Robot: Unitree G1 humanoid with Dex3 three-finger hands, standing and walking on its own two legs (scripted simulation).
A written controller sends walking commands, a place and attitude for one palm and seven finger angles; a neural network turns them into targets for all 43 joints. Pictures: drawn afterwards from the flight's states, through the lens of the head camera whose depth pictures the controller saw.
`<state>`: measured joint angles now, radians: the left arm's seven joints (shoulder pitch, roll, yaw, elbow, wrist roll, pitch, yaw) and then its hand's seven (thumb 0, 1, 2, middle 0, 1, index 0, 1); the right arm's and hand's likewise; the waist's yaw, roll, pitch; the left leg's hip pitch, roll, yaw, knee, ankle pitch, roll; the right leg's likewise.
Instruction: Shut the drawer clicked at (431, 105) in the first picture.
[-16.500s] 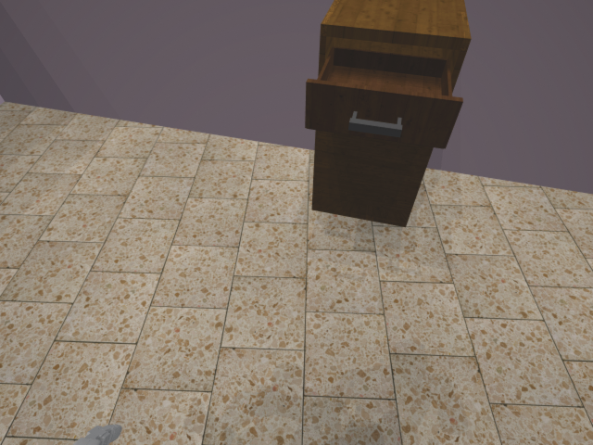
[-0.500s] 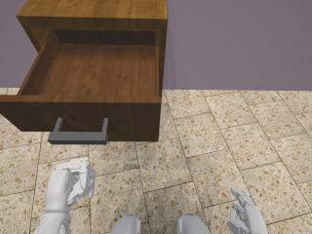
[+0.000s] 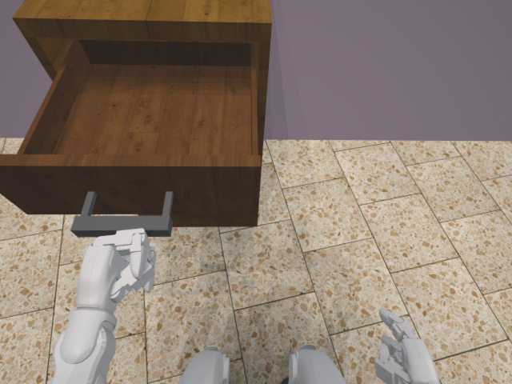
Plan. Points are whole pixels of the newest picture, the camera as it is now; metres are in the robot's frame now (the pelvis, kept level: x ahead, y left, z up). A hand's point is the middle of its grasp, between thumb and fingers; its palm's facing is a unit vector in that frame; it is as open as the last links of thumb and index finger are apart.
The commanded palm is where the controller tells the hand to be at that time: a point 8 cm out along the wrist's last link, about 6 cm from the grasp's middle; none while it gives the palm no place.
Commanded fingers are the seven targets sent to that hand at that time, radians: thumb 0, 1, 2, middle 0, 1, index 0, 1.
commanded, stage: push the drawer shut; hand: left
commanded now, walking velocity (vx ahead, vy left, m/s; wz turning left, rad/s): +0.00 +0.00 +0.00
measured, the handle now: (126, 212) +0.35 +0.21 +0.04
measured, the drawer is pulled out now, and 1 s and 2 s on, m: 0.28 0.18 0.06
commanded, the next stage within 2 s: none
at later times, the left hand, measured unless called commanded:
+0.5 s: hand (151, 244) +0.31 +0.17 +0.03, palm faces +0.02 -1.00 -0.05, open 3.0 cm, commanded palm +0.31 +0.22 +0.05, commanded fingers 0.00 0.90 0.90 -1.40 -1.60 -1.40 -1.60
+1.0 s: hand (161, 200) +0.38 +0.17 +0.03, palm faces +0.05 -1.00 -0.05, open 3.2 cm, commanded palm +0.38 +0.22 +0.05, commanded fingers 0.00 0.90 0.90 -1.40 -1.60 -1.40 -1.60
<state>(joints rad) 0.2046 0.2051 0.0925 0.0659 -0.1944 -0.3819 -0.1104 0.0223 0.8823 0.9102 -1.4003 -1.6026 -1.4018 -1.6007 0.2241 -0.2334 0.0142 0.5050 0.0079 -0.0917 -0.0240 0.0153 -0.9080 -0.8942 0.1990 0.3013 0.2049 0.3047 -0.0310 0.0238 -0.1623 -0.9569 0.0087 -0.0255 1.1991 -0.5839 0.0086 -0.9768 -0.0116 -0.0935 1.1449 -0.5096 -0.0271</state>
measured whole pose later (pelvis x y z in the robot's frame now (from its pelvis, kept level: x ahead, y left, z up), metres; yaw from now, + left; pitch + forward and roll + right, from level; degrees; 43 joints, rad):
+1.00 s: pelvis -0.03 +0.00 +0.00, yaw +0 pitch +20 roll -2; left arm -0.43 0.27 0.19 0.71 -0.14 -0.46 -0.07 0.02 0.82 0.97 -1.40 -1.60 -1.40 -1.60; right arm 0.26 -0.25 0.02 0.63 0.00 -0.05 -0.03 0.01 -0.91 -0.89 0.20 0.30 0.20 0.30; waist -0.08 0.01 -0.13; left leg -1.00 0.00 -0.01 1.17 -0.52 0.01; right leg -1.02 -0.02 -0.08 1.11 -0.44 -0.02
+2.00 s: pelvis -0.02 +0.01 -0.01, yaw -2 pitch +27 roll -3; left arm -0.93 0.50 0.39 1.20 -0.05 -0.48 -0.14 0.04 0.80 0.95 -1.40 -1.60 -1.40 -1.60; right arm 0.35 -0.27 0.05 0.65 -0.04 0.03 0.00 0.01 -0.91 -0.89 0.20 0.30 0.20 0.30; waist -0.20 0.03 -0.12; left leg -1.16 0.03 -0.02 1.22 -0.53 0.02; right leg -1.17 0.01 -0.09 1.13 -0.43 -0.02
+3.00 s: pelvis -0.04 +0.02 -0.03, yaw -3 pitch +32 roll -7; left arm -1.29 0.75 0.36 1.38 0.05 -0.35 -0.13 0.08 0.58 0.93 -1.40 -1.60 -1.40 -1.60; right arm 0.40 -0.26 0.11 0.65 -0.07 0.01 0.01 0.00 -0.91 -0.89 0.20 0.30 0.21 0.30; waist -0.32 0.04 -0.11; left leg -1.36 0.03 -0.08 1.31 -0.51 0.02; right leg -1.33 0.01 -0.14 1.15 -0.40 -0.02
